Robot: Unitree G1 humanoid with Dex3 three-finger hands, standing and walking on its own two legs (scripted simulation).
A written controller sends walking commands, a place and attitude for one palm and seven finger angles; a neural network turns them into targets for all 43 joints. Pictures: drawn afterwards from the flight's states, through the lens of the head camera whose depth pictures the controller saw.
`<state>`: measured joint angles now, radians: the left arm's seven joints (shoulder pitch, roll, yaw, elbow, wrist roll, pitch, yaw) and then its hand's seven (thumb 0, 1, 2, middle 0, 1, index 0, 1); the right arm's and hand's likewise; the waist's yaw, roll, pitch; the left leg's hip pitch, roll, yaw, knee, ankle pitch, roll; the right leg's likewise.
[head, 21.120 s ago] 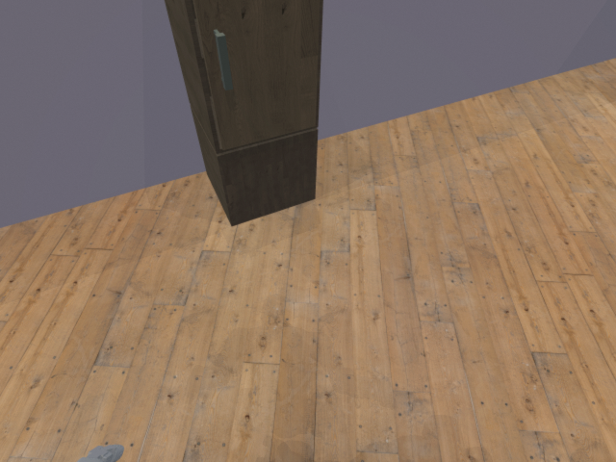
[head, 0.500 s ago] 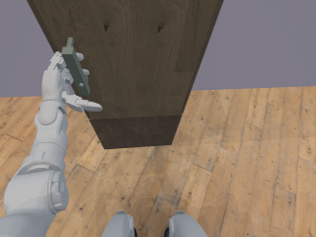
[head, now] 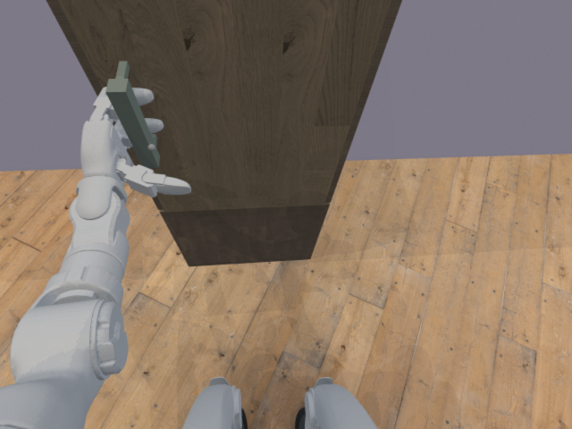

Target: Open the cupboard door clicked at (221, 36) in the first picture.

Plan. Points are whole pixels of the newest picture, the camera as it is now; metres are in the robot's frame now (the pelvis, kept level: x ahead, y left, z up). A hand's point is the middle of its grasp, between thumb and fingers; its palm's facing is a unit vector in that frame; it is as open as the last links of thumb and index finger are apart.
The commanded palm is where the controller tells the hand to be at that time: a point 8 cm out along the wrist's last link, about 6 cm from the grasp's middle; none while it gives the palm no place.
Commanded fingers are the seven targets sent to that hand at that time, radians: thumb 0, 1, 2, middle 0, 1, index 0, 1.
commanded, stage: slide the fingers in behind the handle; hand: left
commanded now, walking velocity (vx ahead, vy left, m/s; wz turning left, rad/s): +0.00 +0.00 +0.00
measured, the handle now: (138, 118) +0.54 +0.19 +0.06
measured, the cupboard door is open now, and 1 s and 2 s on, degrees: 0 2 43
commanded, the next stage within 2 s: close the thumb around the handle in 0.12 s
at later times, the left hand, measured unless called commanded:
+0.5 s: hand (154, 144) +0.50 +0.17 +0.06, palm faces +0.06 -1.00 -0.01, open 11.8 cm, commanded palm +0.47 +0.20 +0.06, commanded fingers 0.00 0.34 0.66 -0.36 -1.29 -0.36 -1.29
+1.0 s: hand (153, 149) +0.49 +0.17 +0.06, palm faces +0.06 -1.00 -0.01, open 5.8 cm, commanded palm +0.46 +0.20 +0.06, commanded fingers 0.00 0.90 0.90 -0.40 -1.35 -0.40 -1.35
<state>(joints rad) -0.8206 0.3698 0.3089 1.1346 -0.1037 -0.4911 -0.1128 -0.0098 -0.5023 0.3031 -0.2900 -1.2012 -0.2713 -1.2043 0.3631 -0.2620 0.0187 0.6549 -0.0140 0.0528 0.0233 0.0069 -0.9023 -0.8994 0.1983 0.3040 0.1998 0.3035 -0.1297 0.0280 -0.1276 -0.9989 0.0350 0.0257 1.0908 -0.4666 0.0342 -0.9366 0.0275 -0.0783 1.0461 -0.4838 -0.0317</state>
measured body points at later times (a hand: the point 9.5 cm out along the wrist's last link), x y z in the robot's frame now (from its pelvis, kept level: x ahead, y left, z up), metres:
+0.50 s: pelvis +0.01 +0.00 +0.00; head +0.13 +0.01 +0.43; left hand +0.49 +0.22 +0.06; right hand +0.03 -0.26 -0.12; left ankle +0.02 +0.10 -0.66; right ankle +0.00 -0.10 -0.66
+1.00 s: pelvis +0.01 +0.00 +0.01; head +0.13 +0.02 +0.44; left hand +0.48 +0.22 +0.06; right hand +0.05 -0.26 -0.11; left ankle +0.02 +0.10 -0.66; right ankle +0.00 -0.10 -0.66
